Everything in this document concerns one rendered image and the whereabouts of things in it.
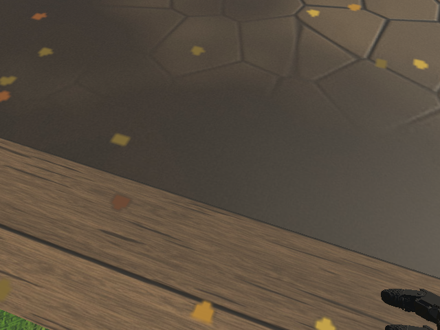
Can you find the right robot hand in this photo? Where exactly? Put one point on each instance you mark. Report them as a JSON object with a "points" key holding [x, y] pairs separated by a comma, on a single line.
{"points": [[424, 303]]}

